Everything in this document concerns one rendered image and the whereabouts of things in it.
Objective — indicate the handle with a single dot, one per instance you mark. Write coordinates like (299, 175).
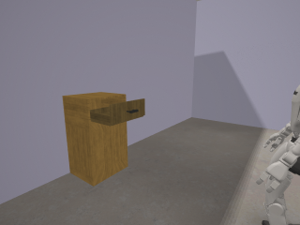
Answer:
(133, 111)

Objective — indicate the cabinet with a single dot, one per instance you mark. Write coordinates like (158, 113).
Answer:
(95, 151)

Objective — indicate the right robot forearm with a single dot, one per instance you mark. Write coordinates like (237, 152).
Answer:
(286, 131)

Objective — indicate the left robot shin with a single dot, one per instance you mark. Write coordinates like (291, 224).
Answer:
(275, 214)

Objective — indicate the drawer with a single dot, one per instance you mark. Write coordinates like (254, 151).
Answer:
(117, 113)

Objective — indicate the left robot hand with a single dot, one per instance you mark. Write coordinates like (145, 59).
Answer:
(276, 170)

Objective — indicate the right robot thigh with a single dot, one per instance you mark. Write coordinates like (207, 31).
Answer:
(275, 158)

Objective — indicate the left robot forearm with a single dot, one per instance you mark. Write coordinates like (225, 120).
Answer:
(290, 157)

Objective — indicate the right robot hand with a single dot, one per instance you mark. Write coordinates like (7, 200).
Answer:
(278, 140)

